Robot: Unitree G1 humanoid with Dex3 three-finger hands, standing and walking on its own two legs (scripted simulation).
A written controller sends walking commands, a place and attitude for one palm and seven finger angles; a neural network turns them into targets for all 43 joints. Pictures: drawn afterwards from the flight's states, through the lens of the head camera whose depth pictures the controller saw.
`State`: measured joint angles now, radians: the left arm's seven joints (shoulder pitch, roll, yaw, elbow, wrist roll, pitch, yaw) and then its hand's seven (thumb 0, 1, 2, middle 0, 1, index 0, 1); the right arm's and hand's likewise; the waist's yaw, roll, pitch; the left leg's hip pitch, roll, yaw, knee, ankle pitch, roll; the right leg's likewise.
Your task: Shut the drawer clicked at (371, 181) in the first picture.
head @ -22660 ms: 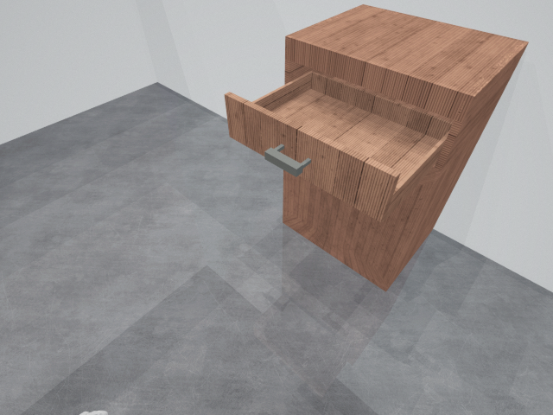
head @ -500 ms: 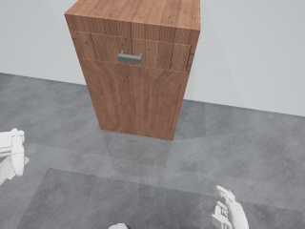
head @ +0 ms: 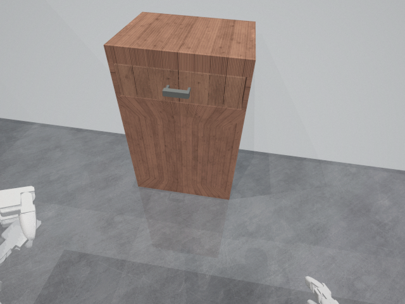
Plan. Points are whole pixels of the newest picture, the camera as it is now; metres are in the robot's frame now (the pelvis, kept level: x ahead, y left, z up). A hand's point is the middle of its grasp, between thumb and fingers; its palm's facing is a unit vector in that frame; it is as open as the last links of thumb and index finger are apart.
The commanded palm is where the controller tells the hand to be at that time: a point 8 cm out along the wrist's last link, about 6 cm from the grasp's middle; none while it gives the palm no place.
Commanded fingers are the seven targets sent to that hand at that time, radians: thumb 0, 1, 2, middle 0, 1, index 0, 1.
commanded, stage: stop stepping back and stand still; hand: left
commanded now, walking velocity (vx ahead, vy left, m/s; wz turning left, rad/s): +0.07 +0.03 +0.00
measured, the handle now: (177, 90) +0.89 +0.14 -0.04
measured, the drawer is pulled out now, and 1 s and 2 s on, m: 0.00 0.00 0.00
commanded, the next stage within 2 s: let the arm hang, fingers relaxed in 0.22 s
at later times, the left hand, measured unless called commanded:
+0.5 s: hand (97, 285) +0.19 +0.23 -0.09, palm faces +0.11 -0.94 -0.33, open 3.0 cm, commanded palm none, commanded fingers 0.00 0.90 0.90 -1.00 -1.17 -1.00 -1.17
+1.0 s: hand out of the picture -0.01 +0.20 -0.17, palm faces +0.04 -0.97 -0.23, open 6.3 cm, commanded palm none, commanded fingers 0.00 0.90 0.90 -0.20 -0.30 -0.20 -0.30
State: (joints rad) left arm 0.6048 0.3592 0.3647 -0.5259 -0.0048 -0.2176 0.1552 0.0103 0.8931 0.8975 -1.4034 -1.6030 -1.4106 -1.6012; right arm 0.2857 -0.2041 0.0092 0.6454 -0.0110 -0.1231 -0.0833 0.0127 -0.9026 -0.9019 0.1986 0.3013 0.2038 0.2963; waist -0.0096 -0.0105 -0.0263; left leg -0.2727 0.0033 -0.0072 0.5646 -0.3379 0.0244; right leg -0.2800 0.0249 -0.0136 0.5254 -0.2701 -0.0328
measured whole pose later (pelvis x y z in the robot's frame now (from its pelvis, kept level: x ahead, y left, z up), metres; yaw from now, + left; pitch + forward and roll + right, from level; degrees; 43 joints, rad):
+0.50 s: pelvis +0.01 +0.01 -0.01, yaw +3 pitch -1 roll +0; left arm 0.24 0.26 0.09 0.47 0.04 0.03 0.02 0.00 0.91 0.90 -1.29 -1.50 -1.30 -1.50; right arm 0.18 -0.25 -0.02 0.83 -0.03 -0.02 0.00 0.01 -0.90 -0.90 0.20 0.30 0.21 0.30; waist -0.03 0.01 0.00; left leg -0.31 -0.03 -0.01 0.64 -0.31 0.02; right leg -0.32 -0.01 -0.04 0.64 -0.31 -0.01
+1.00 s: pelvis +0.02 +0.01 +0.01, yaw +1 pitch -1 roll +0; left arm 0.30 0.18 0.01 1.14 0.01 0.02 0.03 0.00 0.91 0.90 -0.38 -0.52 -0.38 -0.51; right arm 0.30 -0.14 0.00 1.11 -0.01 0.01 -0.03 0.00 -0.91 -0.90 0.20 0.30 0.20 0.30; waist 0.00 0.02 0.06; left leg -0.19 -0.01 0.01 0.43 -0.22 0.02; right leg -0.20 0.01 -0.01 0.42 -0.19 -0.01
